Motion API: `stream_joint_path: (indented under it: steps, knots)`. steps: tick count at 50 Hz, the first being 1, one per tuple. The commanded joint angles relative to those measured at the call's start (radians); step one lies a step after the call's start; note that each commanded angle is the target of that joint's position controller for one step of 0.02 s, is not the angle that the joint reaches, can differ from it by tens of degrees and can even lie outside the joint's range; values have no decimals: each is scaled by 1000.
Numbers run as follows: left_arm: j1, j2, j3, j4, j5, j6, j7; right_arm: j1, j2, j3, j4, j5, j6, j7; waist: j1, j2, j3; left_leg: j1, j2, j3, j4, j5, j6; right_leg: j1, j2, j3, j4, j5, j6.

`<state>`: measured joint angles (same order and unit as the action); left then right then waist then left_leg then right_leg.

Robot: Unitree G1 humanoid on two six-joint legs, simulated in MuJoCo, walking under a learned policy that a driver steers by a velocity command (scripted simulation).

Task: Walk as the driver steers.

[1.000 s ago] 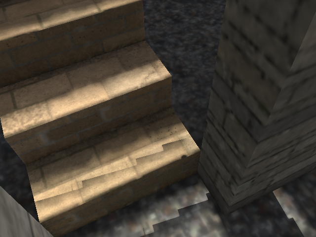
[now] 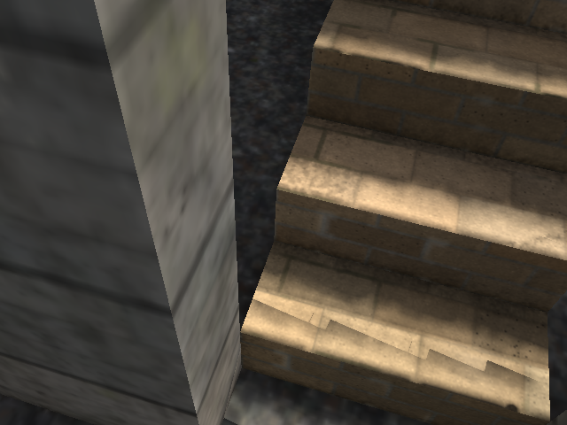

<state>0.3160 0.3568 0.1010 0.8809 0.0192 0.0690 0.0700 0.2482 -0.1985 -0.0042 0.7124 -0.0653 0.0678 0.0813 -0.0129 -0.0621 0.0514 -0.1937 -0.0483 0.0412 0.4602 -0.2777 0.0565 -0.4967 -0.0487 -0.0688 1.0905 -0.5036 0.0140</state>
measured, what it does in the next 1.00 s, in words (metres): steps on the spot, turning right: right foot, then left foot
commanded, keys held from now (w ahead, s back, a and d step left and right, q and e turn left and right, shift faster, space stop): w+e+shift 0.84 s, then w+shift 0.16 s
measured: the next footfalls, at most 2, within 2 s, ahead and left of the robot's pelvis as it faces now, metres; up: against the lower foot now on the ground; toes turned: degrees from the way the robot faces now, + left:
right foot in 0.16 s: +0.05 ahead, +0.00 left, +0.00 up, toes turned -13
left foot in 0.50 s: +0.16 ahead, +0.22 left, +0.00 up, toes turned -32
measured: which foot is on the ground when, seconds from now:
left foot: down 0.00-0.16, up 0.18-0.48, down 0.50-1.00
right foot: up 0.00-0.14, down 0.16-0.50, up 0.52-0.98, down 1.00-1.00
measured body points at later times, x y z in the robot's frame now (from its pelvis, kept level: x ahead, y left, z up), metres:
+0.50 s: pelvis +0.03 +0.12 -0.01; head +0.08 +0.09 +0.44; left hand +0.32 +0.32 -0.08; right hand +0.08 -0.19 -0.10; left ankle +0.12 +0.24 -0.74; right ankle +0.01 +0.01 -0.74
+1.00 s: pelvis -0.03 +0.06 -0.01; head +0.00 +0.03 +0.44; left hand +0.27 +0.11 -0.11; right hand -0.26 -0.21 -0.11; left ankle +0.13 +0.24 -0.74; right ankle -0.14 -0.05 -0.74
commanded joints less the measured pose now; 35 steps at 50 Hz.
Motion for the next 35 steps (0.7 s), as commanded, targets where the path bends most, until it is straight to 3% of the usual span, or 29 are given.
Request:
stream_joint_path:
  steps: [1, 3, 5, 6, 7, 8, 9, 10, 11, 12, 13, 14, 15, 16, 18, 20, 22, 24, 25, 26, 27, 28, 29, 30, 32, 34, 35]
  knots:
    - [-4, 77, 6, -40, 15, -14, 2, -11, -63, -15, -45, -17, -18, -33, -41, 221, -10, -6, 194, -54, -175, 263, 196, 24, 30, 4, -56, 18, 0]
    - [-6, 50, 0, -85, 5, -11, 7, 22, -72, -23, -39, -14, -19, -48, -20, 212, -9, 54, 259, -93, -130, 428, 207, 25, 6, 29, -153, 14, -37]
    - [27, 36, 0, -105, 3, -15, 8, 13, -79, -30, -48, -15, -21, -68, 8, 178, -36, 74, 280, -87, -72, 602, 193, 91, -25, 27, -270, 49, -78]
    - [45, 23, 1, -119, 9, -20, 8, -2, -89, -38, -52, -3, -28, -80, 35, 130, -68, 45, 276, -61, -9, 724, 170, 173, -25, 11, -327, 106, -94]
    - [126, 10, 0, -101, 19, -30, 0, -34, -114, -43, -63, -1, -25, -85, 88, 58, -110, -21, 233, 2, 114, 782, 139, 311, -7, -3, -450, 166, -113]
    - [212, 40, 13, -101, 34, -41, -7, -25, -165, -61, -59, 8, -26, -94, 156, -36, -126, -192, 151, 62, 298, 577, 72, 490, -43, 128, -644, 283, -139]
    - [186, 195, 47, -137, 31, -29, -11, 6, -94, -38, -117, -6, -21, -98, 74, -301, -103, -472, -10, 91, 537, -214, -2, 582, -336, 555, -736, 540, -217]
    - [132, 235, 64, -173, 9, -4, -12, 93, -104, -42, -105, -8, -13, -85, 52, -279, -100, -502, -63, -56, 741, -327, -55, 474, -404, 815, -820, 699, -364]
    - [81, 175, 59, -204, -4, 6, -21, 55, -133, -51, -103, -10, -9, -70, 35, -73, -20, -501, -22, -107, 864, -242, -89, 371, -377, 732, -802, 546, -377]
    - [21, 138, 47, -227, -9, 2, -24, -3, -150, -62, -121, -8, -13, -76, 33, 23, 37, -494, 2, -115, 898, -161, -110, 266, -315, 604, -779, 423, -350]
    - [-59, 112, 35, -251, 3, -4, -28, -12, -145, -66, -122, 0, -11, -82, 4, 51, 56, -463, 6, -98, 878, -113, -116, 200, -238, 500, -767, 378, -299]
    - [-102, 106, 33, -274, 5, -15, -22, -4, -126, -62, -130, -3, -2, -82, -6, 25, 44, -408, 3, -88, 827, -74, -123, 158, -176, 415, -735, 454, -266]
    - [-169, 107, 13, -346, -28, -51, -9, -44, -131, -85, -159, 48, -14, -100, -12, 19, -7, -372, -48, -129, 822, -121, -156, 149, -127, 461, -767, 434, -260]
    - [-199, 110, 11, -352, -32, -64, -7, -27, -116, -81, -160, 60, -20, -110, -28, -17, -21, -376, -45, -124, 757, -108, -171, 186, -112, 418, -744, 475, -253]
    - [-193, 106, 14, -369, -40, -58, 3, -35, -85, -71, -153, 67, -40, -126, -12, -44, -61, -350, -43, -114, 537, -87, -202, 247, -64, 367, -706, 528, -237]
    - [-200, 104, 21, -385, -41, -35, -2, -66, -72, -66, -150, 84, -59, -125, 5, -78, -98, -238, -57, -95, 331, -80, -210, 239, -21, 353, -674, 520, -216]
    - [-196, 102, 24, -400, -50, -17, -18, -67, -110, -78, -145, 111, -82, -114, 21, -134, -127, -160, -70, -83, 149, -56, -207, 264, -23, 420, -649, 491, -205]
    - [-238, 90, 22, -422, -83, -15, -22, -2, -188, -118, -108, 120, -108, -112, -23, -116, -146, -4, -42, -94, -86, 174, -190, 206, 42, 423, -547, 325, -138]
    - [-219, 30, -4, -414, -72, 0, -28, 64, -233, -134, -94, 105, -114, -108, -29, 15, -169, 138, 153, -231, -99, 196, -129, 48, 100, 378, -367, 115, -98]
    - [-101, -38, -17, -388, -30, 2, -41, 49, -274, -130, -137, 72, -122, -107, 40, 246, -200, 215, 409, -516, -34, 529, 10, -112, 237, 361, -41, -173, -43]
    - [-107, 61, 9, -425, -55, -3, -63, 1, -296, -129, -154, 25, -148, -93, 68, 356, -202, 91, 581, -743, -132, 473, 192, -217, 171, 339, 225, -123, -7]
    - [-160, 145, 32, -400, -47, 0, -65, -85, -249, -125, -165, 31, -164, -101, 63, 261, -118, 47, 537, -638, -111, 414, 191, -274, 112, 314, 359, -74, 20]
    - [-169, 162, 42, -383, -29, 11, -63, -87, -208, -115, -152, 56, -159, -117, 54, 170, -91, 56, 462, -484, -79, 381, 136, -303, 93, 292, 436, 3, 49]
    - [-171, 161, 42, -364, -15, 22, -59, -98, -185, -105, -163, 58, -144, -134, 51, 113, -81, 38, 404, -364, -59, 360, 85, -288, 80, 267, 484, 57, 71]
    - [-142, 118, 28, -391, -30, 32, -76, -91, -202, -99, -164, 69, -124, -168, 58, 127, -66, -14, 312, -215, -82, 245, 58, -264, 73, 231, 464, 220, 84]
    - [-173, 83, 12, -412, -37, 38, -88, -57, -217, -105, -149, 48, -109, -183, 31, 183, -57, 10, 322, -160, -105, 233, 76, -270, 54, 186, 385, 257, 120]
    - [-199, 57, -4, -422, -41, 41, -90, -2, -236, -112, -131, 43, -104, -184, 6, 182, -58, 53, 348, -153, -117, 253, 85, -293, 50, 183, 341, 254, 129]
